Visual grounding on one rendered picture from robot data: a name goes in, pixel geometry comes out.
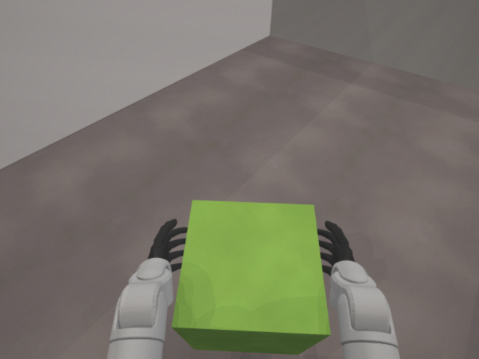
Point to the right robot hand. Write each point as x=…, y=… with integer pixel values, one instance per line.
x=339, y=247

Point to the left robot forearm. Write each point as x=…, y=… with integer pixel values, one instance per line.
x=138, y=329

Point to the carton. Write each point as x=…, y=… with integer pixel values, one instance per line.
x=251, y=279

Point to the right robot forearm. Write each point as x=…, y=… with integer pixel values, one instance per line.
x=364, y=316

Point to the left robot hand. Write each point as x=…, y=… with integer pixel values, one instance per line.
x=162, y=244

